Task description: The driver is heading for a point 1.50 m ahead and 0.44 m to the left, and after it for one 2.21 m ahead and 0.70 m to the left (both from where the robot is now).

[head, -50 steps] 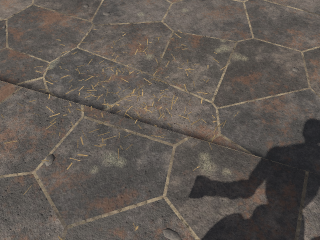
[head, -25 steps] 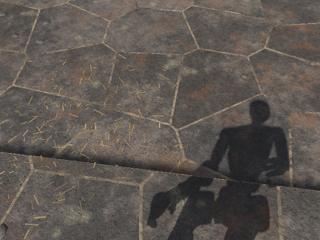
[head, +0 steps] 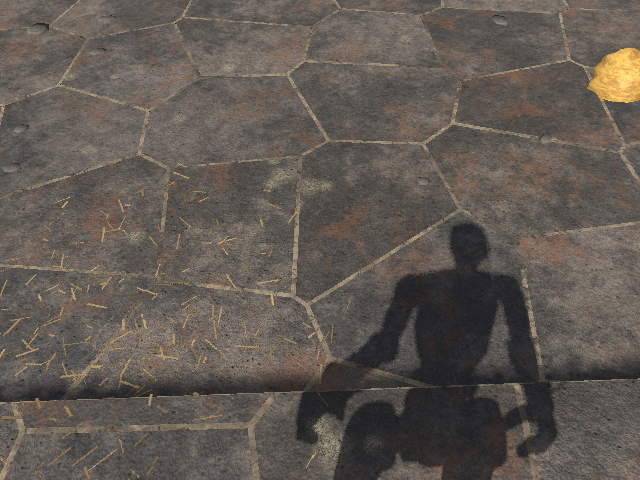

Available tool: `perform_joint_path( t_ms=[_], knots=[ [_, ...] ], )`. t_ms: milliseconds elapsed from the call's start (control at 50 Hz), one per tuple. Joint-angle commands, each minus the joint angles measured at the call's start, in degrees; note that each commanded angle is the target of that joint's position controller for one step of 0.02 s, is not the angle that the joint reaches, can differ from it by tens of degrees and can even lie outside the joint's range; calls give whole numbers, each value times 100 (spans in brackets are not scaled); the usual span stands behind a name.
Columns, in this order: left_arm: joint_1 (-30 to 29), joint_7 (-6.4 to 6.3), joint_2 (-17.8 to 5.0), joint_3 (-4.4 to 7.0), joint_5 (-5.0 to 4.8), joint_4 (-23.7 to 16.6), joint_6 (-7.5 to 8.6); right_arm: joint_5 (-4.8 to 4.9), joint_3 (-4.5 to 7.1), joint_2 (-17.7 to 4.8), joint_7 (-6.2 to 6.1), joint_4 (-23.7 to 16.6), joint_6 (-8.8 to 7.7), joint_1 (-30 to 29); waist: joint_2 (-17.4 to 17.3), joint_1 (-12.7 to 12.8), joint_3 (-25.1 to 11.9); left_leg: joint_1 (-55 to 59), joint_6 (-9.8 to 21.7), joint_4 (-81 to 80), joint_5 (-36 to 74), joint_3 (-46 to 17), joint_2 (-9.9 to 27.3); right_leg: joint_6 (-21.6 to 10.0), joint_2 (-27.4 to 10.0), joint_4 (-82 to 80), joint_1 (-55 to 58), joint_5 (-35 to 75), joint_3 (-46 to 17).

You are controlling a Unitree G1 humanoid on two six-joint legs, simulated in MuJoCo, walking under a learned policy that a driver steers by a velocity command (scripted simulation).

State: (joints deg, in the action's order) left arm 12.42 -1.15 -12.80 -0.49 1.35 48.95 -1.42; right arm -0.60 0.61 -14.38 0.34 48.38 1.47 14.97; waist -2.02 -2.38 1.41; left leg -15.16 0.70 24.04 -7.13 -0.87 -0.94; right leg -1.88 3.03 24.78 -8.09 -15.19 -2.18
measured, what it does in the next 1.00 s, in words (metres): walks ahead, turning left: right foot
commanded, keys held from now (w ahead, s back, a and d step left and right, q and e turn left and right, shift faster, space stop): q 0.18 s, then w+q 0.66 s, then w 0.16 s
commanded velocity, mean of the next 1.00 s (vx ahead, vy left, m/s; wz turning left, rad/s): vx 0.30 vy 0.00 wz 0.46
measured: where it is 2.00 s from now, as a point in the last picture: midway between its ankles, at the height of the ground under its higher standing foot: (168, 401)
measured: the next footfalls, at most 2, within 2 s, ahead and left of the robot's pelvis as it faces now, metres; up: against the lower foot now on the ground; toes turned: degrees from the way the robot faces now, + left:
right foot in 0.64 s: +0.23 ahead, -0.07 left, +0.00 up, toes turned +24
left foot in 1.10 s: +0.39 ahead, +0.25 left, +0.00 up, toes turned +35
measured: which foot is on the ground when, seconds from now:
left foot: down 0.00-0.62, up 0.64-1.00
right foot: down 0.00-0.22, up 0.24-0.62, down 0.64-1.00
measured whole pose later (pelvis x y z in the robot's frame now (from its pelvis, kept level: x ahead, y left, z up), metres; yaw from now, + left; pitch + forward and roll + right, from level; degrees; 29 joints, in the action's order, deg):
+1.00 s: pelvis +0.26 +0.06 +0.00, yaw +31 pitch +2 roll +0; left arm 26.0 0.1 -14.2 1.6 1.3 48.7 4.4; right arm -2.4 2.7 -15.8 4.7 39.9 0.6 4.9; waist -2.8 4.3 0.9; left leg -36.9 2.1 44.3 -6.9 -0.5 0.6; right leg -0.9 0.3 13.6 2.5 -18.5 7.5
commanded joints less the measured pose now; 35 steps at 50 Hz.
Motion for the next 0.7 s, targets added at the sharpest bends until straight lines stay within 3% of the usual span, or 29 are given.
perform_joint_path(
  t_ms=[20,100,140,180,200,220,240,260,280,300,320,360,380,440,520,560,600,620,640,660,680,700],
  knots=[
    [10,-127,-1140,329,-53,-196,91,3,213,-765,21,-271,-122,-152,829,161,236,-164,109,246,-94,-356,126,-344,-950,-874,-399,-195,-774],
    [13,-181,-1103,428,-25,-254,-5,-56,241,-582,4,-279,-52,4,909,192,268,-580,169,1397,-1069,-118,-62,-855,-1586,-701,-555,435,-868],
    [-161,-194,-1054,440,-19,-344,-12,-78,269,-529,2,-305,-6,115,857,135,288,-639,258,1897,-1528,15,25,-1078,-1881,-442,-628,1410,-861],
    [-304,-181,-1091,465,-9,-388,-10,-60,271,-446,9,-316,-4,252,724,57,169,-446,338,1467,-1410,127,51,-939,-1826,31,-476,2211,-574],
    [-256,-157,-1143,493,14,-393,-3,-49,280,-470,23,-304,-32,360,668,60,-49,-89,420,1005,-1131,62,-5,-729,-1650,231,-485,1397,-409],
    [-203,-124,-1110,504,53,-438,3,-91,353,-728,37,-304,-70,498,213,49,-116,251,600,318,-1175,-605,187,-470,-1266,825,-790,-119,-135],
    [-448,-55,-772,414,19,-768,15,-65,566,-1394,40,-246,-86,772,-1162,84,-12,645,1233,-611,-2015,-2789,1130,-83,-144,2170,-1958,-1819,649],
    [-605,-22,-759,368,68,-912,45,-91,595,-1500,103,-168,-91,1241,-1553,-187,-65,1163,1794,-1365,-2667,-4417,1832,-84,294,3204,-2833,-2764,235],
    [-562,25,-854,383,77,-848,88,-91,556,-1313,87,-224,-88,1089,-779,-65,121,1079,1842,-1418,-3310,-4223,1834,-156,-58,3612,-3039,-2181,-210],
    [-656,73,-932,399,30,-830,154,-82,526,-1161,37,-317,-74,783,-363,21,305,742,1686,-1454,-3434,-3746,1622,-154,-248,3513,-2983,-1569,-235],
    [-708,110,-947,407,19,-847,239,-63,517,-1105,-9,-393,-69,535,-279,107,329,649,1483,-1512,-3051,-3357,1401,-109,-370,3299,-2863,-1158,-198],
    [-555,184,-866,358,122,-737,314,-27,503,-980,-36,-416,-124,423,-342,124,-14,771,1317,-1432,-1815,-2588,944,76,-380,3015,-2451,-528,-47],
    [-534,207,-832,343,123,-738,324,-4,510,-962,-27,-380,-156,531,-320,95,-132,865,1311,-1367,-1531,-2408,846,151,-347,2860,-2394,-400,0],
    [-733,214,-785,297,81,-830,313,8,573,-1050,-21,-348,-200,733,-346,-41,-116,892,1389,-1313,-1565,-2340,776,354,-300,2250,-2436,-284,63],
    [-1038,187,-789,255,22,-1044,340,-56,649,-1174,25,-412,-208,735,-497,-163,-34,508,1373,-1151,-1841,-2543,760,433,-234,1492,-2092,-263,98],
    [-928,158,-806,251,-22,-1091,382,-73,674,-1198,58,-515,-219,534,-512,-62,-35,92,1277,-995,-1880,-2646,700,372,-146,1058,-1500,-213,101],
    [-221,84,-778,271,-54,-917,453,-57,672,-1159,57,-657,-221,100,-321,427,-42,-820,992,-557,-2036,-2584,409,267,-40,217,-40,230,132],
    [275,14,-968,339,-18,-798,506,-43,631,-988,38,-696,-250,44,-7,677,-123,-1407,772,14,-2267,-2367,106,216,-207,-21,815,88,-42],
    [916,-66,-1466,450,83,-746,552,-2,503,-544,33,-817,-321,17,925,926,-391,-2034,500,1465,-2688,-1626,-404,5,-1447,-746,1542,-1298,-1399],
    [1123,-99,-2086,579,135,-772,507,22,416,-316,43,-1066,-359,-56,1718,871,-530,-2909,378,2860,-2940,-779,-1030,-431,-2668,-1750,1677,-3324,-3818],
    [760,-96,-1951,599,143,-763,460,-84,454,-660,50,-1029,-337,121,1344,488,-134,-3090,391,3678,-2376,-757,-409,-771,-2794,-1798,1092,-3704,-4150],
    [436,-52,-1406,479,77,-882,475,-155,504,-858,99,-911,-320,16,758,380,225,-3052,395,3889,-1867,-723,-173,-740,-2463,-1658,709,-3253,-3426]
  ],
)
Keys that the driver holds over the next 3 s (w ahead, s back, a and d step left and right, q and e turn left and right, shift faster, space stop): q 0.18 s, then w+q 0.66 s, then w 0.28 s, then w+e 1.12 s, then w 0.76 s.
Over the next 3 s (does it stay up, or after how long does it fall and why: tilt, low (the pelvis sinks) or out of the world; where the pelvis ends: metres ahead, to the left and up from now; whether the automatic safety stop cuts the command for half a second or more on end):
stays up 1.24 0.41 -0.14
